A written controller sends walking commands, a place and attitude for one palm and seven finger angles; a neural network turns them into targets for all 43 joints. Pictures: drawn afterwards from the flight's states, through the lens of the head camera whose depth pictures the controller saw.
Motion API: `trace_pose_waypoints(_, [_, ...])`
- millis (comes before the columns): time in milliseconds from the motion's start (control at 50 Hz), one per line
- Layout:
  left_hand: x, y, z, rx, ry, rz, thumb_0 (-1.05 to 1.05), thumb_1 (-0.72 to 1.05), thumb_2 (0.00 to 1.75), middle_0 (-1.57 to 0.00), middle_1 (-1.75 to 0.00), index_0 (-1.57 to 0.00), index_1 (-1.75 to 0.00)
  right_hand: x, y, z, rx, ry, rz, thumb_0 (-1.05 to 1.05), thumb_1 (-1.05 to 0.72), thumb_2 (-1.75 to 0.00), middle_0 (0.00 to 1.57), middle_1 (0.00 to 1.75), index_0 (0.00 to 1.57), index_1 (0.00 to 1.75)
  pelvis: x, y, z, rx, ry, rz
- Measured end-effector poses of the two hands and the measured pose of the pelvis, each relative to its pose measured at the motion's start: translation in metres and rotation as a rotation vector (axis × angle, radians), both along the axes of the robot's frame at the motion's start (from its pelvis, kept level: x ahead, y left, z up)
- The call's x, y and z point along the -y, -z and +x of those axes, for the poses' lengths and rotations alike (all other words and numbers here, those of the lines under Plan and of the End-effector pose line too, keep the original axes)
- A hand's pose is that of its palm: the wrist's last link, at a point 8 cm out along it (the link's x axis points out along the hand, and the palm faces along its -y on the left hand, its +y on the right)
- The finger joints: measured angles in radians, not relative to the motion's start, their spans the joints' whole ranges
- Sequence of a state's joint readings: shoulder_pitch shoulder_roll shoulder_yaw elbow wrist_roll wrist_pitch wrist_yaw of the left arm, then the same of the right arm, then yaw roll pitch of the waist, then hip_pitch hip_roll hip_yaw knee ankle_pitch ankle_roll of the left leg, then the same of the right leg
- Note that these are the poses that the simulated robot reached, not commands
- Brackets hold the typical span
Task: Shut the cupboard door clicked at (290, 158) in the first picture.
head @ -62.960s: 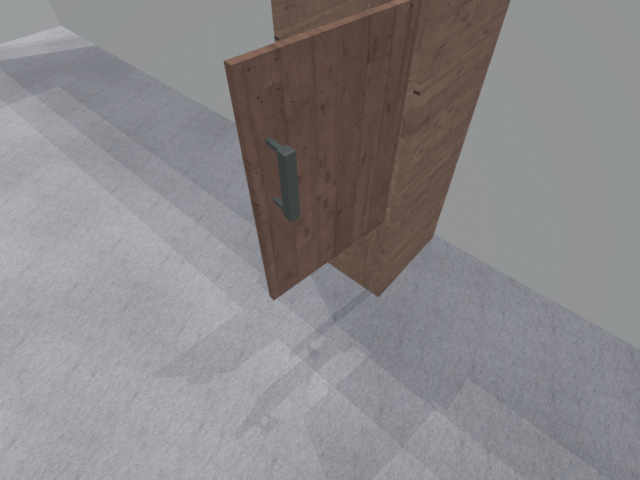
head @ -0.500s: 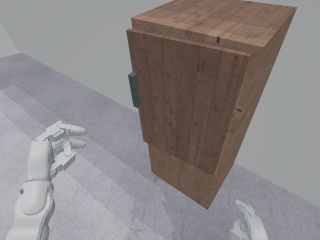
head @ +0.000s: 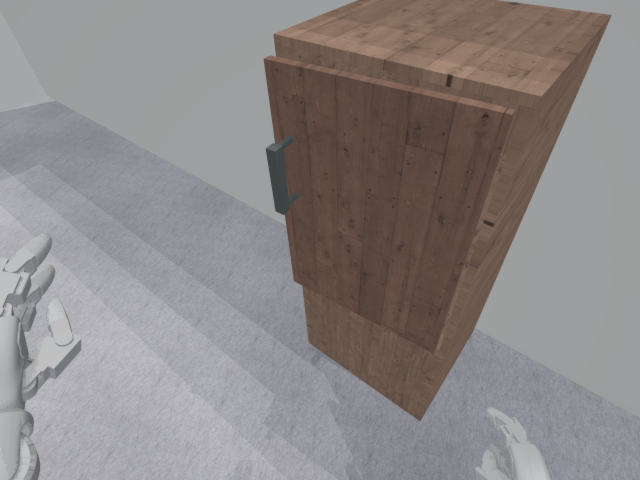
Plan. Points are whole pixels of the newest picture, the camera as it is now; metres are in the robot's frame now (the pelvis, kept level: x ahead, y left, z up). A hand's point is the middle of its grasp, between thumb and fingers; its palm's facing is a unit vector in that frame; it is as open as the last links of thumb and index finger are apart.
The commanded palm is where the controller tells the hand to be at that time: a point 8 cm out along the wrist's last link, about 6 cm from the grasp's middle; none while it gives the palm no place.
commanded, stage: draw the hand back to the body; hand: left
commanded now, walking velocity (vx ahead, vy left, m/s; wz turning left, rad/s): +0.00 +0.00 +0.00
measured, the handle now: (285, 175) +0.64 +0.17 +0.03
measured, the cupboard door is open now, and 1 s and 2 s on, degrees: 5 5 5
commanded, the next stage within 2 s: step back with the hand held close in 0.14 s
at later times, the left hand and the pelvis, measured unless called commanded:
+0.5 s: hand (81, 338) +0.20 +0.27 +0.14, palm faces +0.39 -0.79 -0.47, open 7.4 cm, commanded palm +0.13 +0.31 +0.17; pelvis -0.01 +0.02 +0.00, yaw -2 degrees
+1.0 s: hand (16, 433) +0.10 +0.27 +0.15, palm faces +0.50 -0.76 -0.42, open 7.4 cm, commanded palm +0.04 +0.30 +0.17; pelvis -0.10 +0.00 -0.03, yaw +0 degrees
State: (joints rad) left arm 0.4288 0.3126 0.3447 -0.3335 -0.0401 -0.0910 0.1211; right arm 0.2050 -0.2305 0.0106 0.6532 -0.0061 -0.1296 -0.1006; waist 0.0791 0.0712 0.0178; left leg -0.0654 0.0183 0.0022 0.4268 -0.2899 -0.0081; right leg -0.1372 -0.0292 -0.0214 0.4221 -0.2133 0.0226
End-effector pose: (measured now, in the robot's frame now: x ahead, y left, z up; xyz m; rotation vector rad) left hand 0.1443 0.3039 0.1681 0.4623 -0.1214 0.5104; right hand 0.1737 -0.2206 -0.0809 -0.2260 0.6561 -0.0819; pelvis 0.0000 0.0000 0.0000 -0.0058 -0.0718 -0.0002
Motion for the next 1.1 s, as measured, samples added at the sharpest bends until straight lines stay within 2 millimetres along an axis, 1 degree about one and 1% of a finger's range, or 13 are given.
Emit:
trace_pose_waypoints(60, [0.005, 0.002, 0.004, -0.001, 0.026, -0.007, 0.02, 0.89, 0.9, -0.23, -0.32, -0.22, -0.32, 0.0, -0.002, -0.002, 0.009, 0.005, 0.0, 0.01, -0.9, -0.9, 0.2, 0.3, 0.2, 0.3, 0.001, 0.0, 0.0, 0.0, 0.004, 0.0])
trace_pose_waypoints(140, [0.008, -0.004, 0.005, 0.018, 0.053, 0.016, 0.02, 0.89, 0.9, -0.22, -0.31, -0.22, -0.31, 0.0, -0.005, -0.004, 0.022, 0.015, 0.003, 0.01, -0.9, -0.9, 0.2, 0.3, 0.2, 0.3, 0.001, 0.0, 0.002, 0.003, 0.01, -0.002])
trace_pose_waypoints(240, [0.004, -0.011, 0.004, 0.035, 0.051, 0.04, 0.02, 0.89, 0.9, -0.22, -0.31, -0.21, -0.31, 0.0, -0.004, -0.006, 0.02, 0.024, 0.009, 0.01, -0.9, -0.9, 0.2, 0.3, 0.2, 0.3, 0.0, 0.0, 0.001, 0.008, 0.013, -0.004])
trace_pose_waypoints(340, [-0.002, -0.009, 0.005, 0.024, 0.041, 0.048, 0.02, 0.89, 0.9, -0.22, -0.31, -0.21, -0.3, 0.002, 0.0, -0.011, -0.006, 0.032, 0.012, 0.01, -0.9, -0.9, 0.2, 0.3, 0.2, 0.3, -0.002, 0.001, -0.002, -0.022, 0.016, -0.011])
trace_pose_waypoints(460, [-0.005, 0.004, 0.012, -0.034, 0.092, 0.061, 0.02, 0.89, 0.9, -0.21, -0.31, -0.21, -0.3, 0.011, 0.002, -0.025, -0.057, 0.093, -0.022, 0.01, -0.9, -0.9, 0.2, 0.3, 0.2, 0.3, -0.013, 0.003, -0.011, -0.069, 0.025, -0.009])
trace_pose_waypoints(540, [-0.008, 0.001, 0.011, -0.039, 0.137, 0.095, 0.02, 0.89, 0.9, -0.22, -0.31, -0.21, -0.3, 0.013, 0.0, -0.038, -0.073, 0.139, -0.041, 0.01, -0.9, -0.9, 0.2, 0.3, 0.2, 0.3, -0.02, 0.005, -0.019, -0.076, 0.031, 0.002])
trace_pose_waypoints(680, [-0.021, -0.018, -0.013, 0.042, 0.15, 0.18, 0.02, 0.88, 0.9, -0.22, -0.31, -0.21, -0.3, 0.005, -0.004, -0.061, -0.051, 0.163, -0.043, 0.01, -0.9, -0.9, 0.2, 0.3, 0.2, 0.3, -0.027, 0.011, -0.039, -0.066, 0.036, 0.006])
trace_pose_waypoints(740, [-0.026, -0.015, -0.029, 0.067, 0.126, 0.178, 0.02, 0.89, 0.9, -0.22, -0.31, -0.21, -0.3, 0.001, -0.004, -0.072, -0.035, 0.155, -0.038, 0.01, -0.9, -0.9, 0.2, 0.3, 0.2, 0.3, -0.028, 0.014, -0.051, -0.059, 0.037, 0.008])
trace_pose_waypoints(820, [-0.027, -0.003, -0.049, 0.079, 0.085, 0.153, 0.02, 0.89, 0.9, -0.22, -0.31, -0.21, -0.3, -0.002, 0.002, -0.089, -0.026, 0.133, -0.031, 0.01, -0.9, -0.9, 0.2, 0.3, 0.2, 0.3, -0.024, 0.02, -0.067, -0.045, 0.031, 0.008])
trace_pose_waypoints(880, [-0.021, 0.006, -0.063, 0.091, 0.066, 0.134, 0.02, 0.89, 0.9, -0.21, -0.31, -0.21, -0.3, -0.001, 0.009, -0.102, -0.033, 0.112, -0.029, 0.01, -0.9, -0.9, 0.2, 0.3, 0.2, 0.3, -0.019, 0.024, -0.078, -0.032, 0.024, 0.006])
trace_pose_waypoints(940, [-0.01, 0.008, -0.075, 0.124, 0.066, 0.127, 0.02, 0.89, 0.9, -0.21, -0.31, -0.21, -0.3, 0.004, 0.016, -0.115, -0.044, 0.094, -0.03, 0.01, -0.9, -0.9, 0.2, 0.3, 0.2, 0.3, -0.011, 0.029, -0.088, -0.023, 0.014, 0.006])
trace_pose_waypoints(1040, [0.007, -0.005, -0.09, 0.2, 0.099, 0.144, 0.02, 0.88, 0.9, -0.22, -0.31, -0.21, -0.3, 0.016, 0.02, -0.138, -0.073, 0.082, -0.046, 0.01, -0.9, -0.9, 0.2, 0.3, 0.2, 0.3, -0.002, 0.029, -0.107, -0.033, 0.006, 0.014])
trace_pose_waypoints(1100, [0.013, -0.015, -0.097, 0.227, 0.133, 0.17, 0.02, 0.88, 0.9, -0.22, -0.31, -0.21, -0.3, 0.023, 0.018, -0.153, -0.09, 0.091, -0.059, 0.01, -0.9, -0.9, 0.2, 0.3, 0.2, 0.3, -0.001, 0.027, -0.119, -0.045, 0.006, 0.018])
